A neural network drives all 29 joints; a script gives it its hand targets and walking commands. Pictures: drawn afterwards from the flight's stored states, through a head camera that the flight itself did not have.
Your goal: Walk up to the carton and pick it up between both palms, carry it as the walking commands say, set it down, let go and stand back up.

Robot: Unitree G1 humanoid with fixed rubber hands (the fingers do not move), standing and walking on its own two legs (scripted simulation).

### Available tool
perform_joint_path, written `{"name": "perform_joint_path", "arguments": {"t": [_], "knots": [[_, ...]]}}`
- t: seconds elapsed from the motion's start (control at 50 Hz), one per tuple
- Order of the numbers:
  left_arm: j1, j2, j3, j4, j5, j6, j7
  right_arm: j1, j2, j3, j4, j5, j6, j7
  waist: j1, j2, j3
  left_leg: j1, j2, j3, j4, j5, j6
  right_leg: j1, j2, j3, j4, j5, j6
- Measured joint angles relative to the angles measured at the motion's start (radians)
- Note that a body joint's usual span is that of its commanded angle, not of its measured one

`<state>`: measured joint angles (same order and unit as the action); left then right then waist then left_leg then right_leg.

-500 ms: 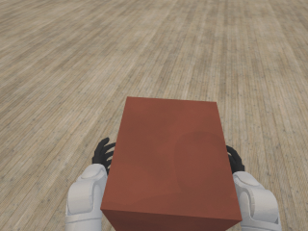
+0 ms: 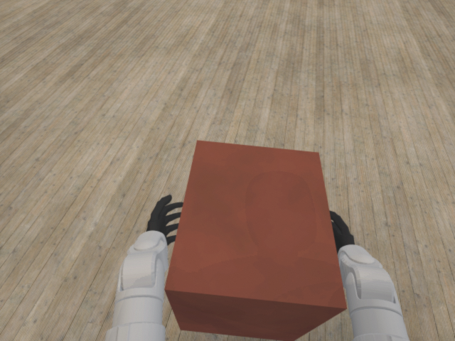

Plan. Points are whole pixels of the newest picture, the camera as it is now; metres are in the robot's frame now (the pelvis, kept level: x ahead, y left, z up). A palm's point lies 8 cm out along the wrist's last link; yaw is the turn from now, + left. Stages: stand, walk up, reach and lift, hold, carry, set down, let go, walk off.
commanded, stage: set down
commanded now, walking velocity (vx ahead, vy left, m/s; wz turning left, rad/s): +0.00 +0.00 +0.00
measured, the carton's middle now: (246, 245) +0.31 +0.00 -0.06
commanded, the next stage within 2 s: none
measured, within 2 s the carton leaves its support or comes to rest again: neither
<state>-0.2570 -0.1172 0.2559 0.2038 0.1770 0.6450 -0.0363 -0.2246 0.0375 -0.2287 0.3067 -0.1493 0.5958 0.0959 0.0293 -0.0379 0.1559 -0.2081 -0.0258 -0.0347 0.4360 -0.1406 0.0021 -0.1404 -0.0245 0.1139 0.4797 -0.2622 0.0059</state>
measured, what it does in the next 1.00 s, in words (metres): lowers itself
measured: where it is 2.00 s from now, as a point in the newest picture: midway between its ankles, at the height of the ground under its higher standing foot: outside the picture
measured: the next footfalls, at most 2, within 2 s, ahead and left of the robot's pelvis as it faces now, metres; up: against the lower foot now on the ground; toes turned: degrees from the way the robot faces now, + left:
none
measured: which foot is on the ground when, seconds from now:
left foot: down 0.00-1.00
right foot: down 0.00-1.00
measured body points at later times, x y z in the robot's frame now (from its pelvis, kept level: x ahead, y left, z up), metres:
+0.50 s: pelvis -0.01 +0.00 -0.03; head +0.11 +0.00 +0.40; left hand +0.34 +0.15 -0.08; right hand +0.34 -0.18 -0.10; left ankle +0.07 +0.12 -0.74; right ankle +0.02 -0.16 -0.74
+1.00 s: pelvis +0.01 -0.03 -0.08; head +0.19 -0.02 +0.33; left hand +0.37 +0.17 -0.17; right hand +0.39 -0.17 -0.18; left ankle +0.07 +0.12 -0.74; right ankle +0.02 -0.16 -0.74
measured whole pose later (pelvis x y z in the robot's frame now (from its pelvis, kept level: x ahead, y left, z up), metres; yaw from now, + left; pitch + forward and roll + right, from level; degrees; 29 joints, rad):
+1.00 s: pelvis +0.01 -0.03 -0.08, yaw +2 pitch +32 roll -1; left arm -0.49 -0.06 0.37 0.52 0.18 0.25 -0.04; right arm -0.52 0.00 -0.29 0.65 -0.15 0.25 0.04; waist 0.03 -0.01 -0.17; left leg -1.22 -0.05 -0.15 0.97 -0.31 -0.07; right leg -1.14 0.08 0.10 1.02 -0.44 0.02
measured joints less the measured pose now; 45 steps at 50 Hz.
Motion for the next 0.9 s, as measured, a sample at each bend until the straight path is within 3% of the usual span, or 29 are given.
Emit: {"name": "perform_joint_path", "arguments": {"t": [0.1,0.22,0.32,0.52,0.72,0.9], "knots": [[-0.121,-0.04,0.067,0.133,0.064,-0.061,0.033,-0.14,-0.043,-0.076,0.186,-0.044,-0.079,0.069,0.002,-0.013,-0.001,-0.069,-0.027,-0.01,0.06,-0.012,0.01,-0.078,0.009,0.036,0.09,-0.038,-0.041],[-0.155,-0.026,0.104,0.213,0.064,-0.132,0.042,-0.224,-0.026,-0.15,0.313,-0.122,-0.162,0.103,-0.037,-0.001,-0.033,-0.168,-0.042,-0.034,0.123,-0.028,0.012,-0.163,0.015,0.038,0.137,-0.052,-0.022],[-0.162,-0.034,0.103,0.254,0.062,-0.201,0.051,-0.221,-0.042,-0.15,0.328,-0.138,-0.217,0.11,-0.043,0.016,-0.05,-0.258,-0.048,-0.037,0.151,-0.03,0.01,-0.258,0.019,0.048,0.177,-0.06,-0.017],[-0.194,-0.031,0.112,0.258,0.051,-0.303,0.046,-0.255,-0.063,-0.117,0.31,-0.102,-0.285,0.077,-0.032,0.021,-0.113,-0.548,-0.038,-0.039,0.284,-0.064,-0.013,-0.556,0.048,0.057,0.321,-0.085,0.056],[-0.217,0.017,0.113,0.25,0.032,-0.334,0.029,-0.309,-0.039,-0.107,0.317,-0.064,-0.302,0.025,-0.033,0.012,-0.211,-0.785,-0.019,-0.095,0.408,-0.108,-0.058,-0.784,0.087,0.003,0.438,-0.127,0.019],[-0.243,0.046,0.111,0.29,0.034,-0.36,0.002,-0.314,-0.031,-0.093,0.335,-0.021,-0.323,-0.026,0.001,0.014,-0.284,-0.929,-0.009,-0.111,0.499,-0.16,-0.074,-0.921,0.112,-0.01,0.513,-0.166,0.007]]}}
